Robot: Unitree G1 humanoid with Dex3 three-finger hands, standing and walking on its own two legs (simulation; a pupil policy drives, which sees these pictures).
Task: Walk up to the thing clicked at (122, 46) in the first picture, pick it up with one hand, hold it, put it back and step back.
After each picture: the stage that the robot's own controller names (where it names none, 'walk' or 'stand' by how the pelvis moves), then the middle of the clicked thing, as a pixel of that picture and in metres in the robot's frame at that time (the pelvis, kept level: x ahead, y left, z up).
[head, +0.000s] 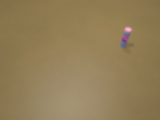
stand; (125, 38) +1.43 -0.48 -0.66
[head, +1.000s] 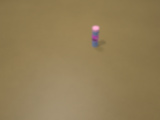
walk; (95, 37) +1.37 -0.04 -0.63
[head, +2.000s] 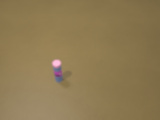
walk; (57, 71) +0.86 +0.26 -0.64
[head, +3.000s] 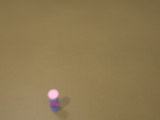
walk; (54, 101) +0.57 +0.19 -0.63
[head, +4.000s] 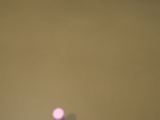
stand; out of the picture +0.46 +0.16 -0.65
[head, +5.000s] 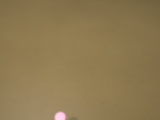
stand; out of the picture +0.43 +0.14 -0.65
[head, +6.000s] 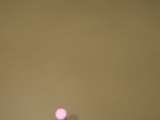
stand; out of the picture +0.45 +0.13 -0.65
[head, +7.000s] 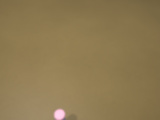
stand; out of the picture +0.45 +0.14 -0.66
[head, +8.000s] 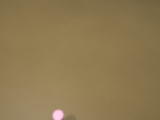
stand; out of the picture +0.45 +0.15 -0.66
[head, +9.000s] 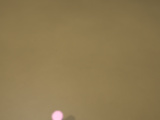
stand; out of the picture +0.44 +0.15 -0.66
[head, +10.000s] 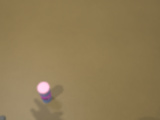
go down; (45, 93) +0.46 +0.19 -0.57
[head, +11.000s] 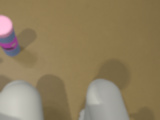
go down; (7, 39) +0.50 +0.27 -0.24
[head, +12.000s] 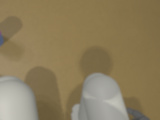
close in; out of the picture +0.49 +0.29 -0.21
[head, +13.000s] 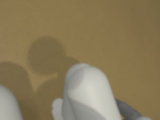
close; out of the picture +0.46 +0.32 -0.16
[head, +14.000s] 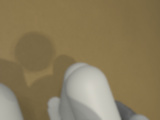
lift; out of the picture +0.44 +0.32 -0.16
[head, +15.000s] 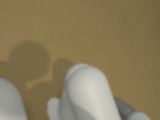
lift; out of the picture +0.41 +0.31 -0.16
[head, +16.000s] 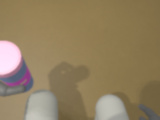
hold; (15, 73) +0.33 +0.21 +0.00
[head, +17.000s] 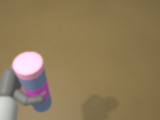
hold; (36, 87) +0.31 +0.15 +0.04
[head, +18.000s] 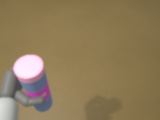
hold; (37, 88) +0.31 +0.15 +0.04
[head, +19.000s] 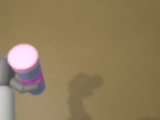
crouch; (31, 74) +0.36 +0.16 -0.01
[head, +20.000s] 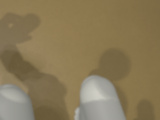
lower; out of the picture +0.50 +0.26 -0.04
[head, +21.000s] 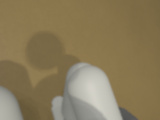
lower; out of the picture +0.44 +0.33 -0.15
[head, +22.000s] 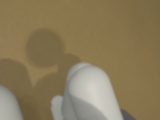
lower; out of the picture +0.44 +0.32 -0.16
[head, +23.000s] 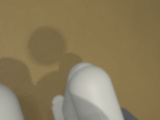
lower; out of the picture +0.43 +0.32 -0.16
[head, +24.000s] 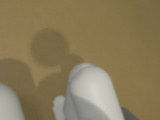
lower; out of the picture +0.43 +0.32 -0.16
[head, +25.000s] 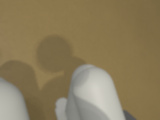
open; out of the picture +0.43 +0.29 -0.17
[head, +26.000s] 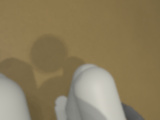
stand; out of the picture +0.43 +0.29 -0.17
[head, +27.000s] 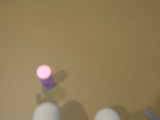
walk; (46, 79) +0.46 +0.19 -0.43
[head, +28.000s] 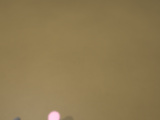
stand; out of the picture +0.41 +0.16 -0.60
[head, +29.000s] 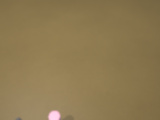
stand; out of the picture +0.42 +0.17 -0.60
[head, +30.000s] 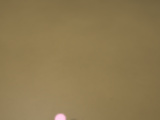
stand; out of the picture +0.42 +0.15 -0.65
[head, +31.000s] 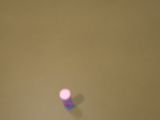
walk; (67, 100) +0.49 +0.17 -0.63
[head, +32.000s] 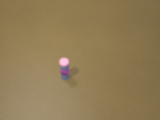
walk; (64, 69) +0.73 +0.13 -0.63
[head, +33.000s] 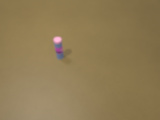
stand; (58, 48) +1.04 +0.27 -0.62
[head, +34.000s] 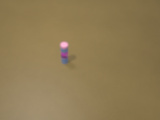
stand; (64, 53) +1.07 +0.19 -0.64
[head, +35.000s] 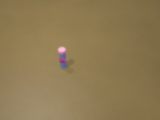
stand; (62, 58) +1.08 +0.20 -0.66
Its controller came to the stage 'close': yes
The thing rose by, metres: 0.68
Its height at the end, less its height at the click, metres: +0.00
